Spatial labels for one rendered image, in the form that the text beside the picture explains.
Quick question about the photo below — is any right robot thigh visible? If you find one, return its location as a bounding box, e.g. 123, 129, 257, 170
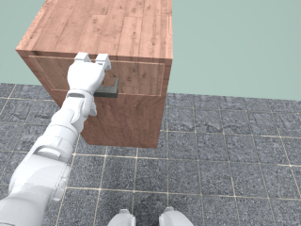
159, 210, 194, 226

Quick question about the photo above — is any left robot upper arm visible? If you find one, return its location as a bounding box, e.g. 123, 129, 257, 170
0, 154, 71, 226

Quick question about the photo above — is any cabinet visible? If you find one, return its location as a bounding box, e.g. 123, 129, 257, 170
15, 0, 173, 149

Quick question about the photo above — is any left robot hand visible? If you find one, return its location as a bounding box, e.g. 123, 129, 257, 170
67, 52, 111, 117

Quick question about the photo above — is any handle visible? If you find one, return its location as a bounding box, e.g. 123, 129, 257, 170
93, 78, 119, 98

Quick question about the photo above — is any robot left forearm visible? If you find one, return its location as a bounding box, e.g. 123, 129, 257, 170
8, 89, 93, 194

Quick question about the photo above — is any left robot shin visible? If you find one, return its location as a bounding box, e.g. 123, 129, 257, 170
119, 209, 131, 215

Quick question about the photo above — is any drawer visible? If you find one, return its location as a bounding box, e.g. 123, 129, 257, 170
28, 56, 164, 96

